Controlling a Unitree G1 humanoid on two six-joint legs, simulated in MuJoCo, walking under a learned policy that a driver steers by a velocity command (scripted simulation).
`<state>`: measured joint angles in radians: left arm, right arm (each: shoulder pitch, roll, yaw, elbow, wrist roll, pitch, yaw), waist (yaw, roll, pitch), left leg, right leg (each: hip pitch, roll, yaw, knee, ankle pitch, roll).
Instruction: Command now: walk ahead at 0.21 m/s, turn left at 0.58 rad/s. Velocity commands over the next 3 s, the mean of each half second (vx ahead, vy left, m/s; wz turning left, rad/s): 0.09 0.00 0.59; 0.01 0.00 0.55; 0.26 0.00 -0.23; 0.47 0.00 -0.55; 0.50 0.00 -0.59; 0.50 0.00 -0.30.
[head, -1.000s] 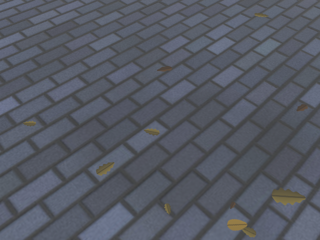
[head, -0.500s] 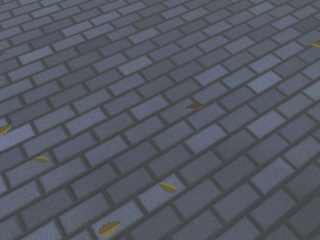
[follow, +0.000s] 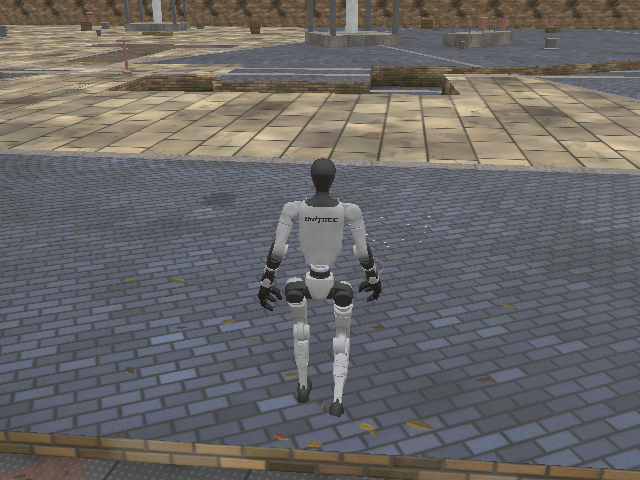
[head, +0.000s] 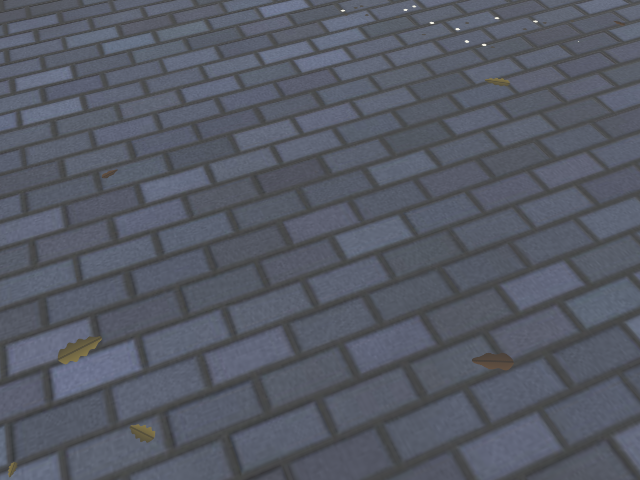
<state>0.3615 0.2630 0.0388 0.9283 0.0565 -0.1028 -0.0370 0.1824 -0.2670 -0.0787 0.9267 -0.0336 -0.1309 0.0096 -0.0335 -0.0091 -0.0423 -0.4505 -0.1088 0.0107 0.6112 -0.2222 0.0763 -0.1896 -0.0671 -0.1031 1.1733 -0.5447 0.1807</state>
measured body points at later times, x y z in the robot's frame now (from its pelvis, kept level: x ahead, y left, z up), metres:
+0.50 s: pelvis +0.11 -0.05 +0.02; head +0.15 -0.04 +0.47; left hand +0.17 +0.25 -0.08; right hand +0.34 -0.28 -0.09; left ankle +0.07 +0.08 -0.63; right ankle +0.22 -0.14 -0.72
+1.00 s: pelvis +0.10 -0.02 +0.02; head +0.11 +0.02 +0.47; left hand +0.07 +0.30 -0.09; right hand +0.40 -0.14 -0.05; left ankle +0.07 +0.08 -0.72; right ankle +0.20 -0.13 -0.68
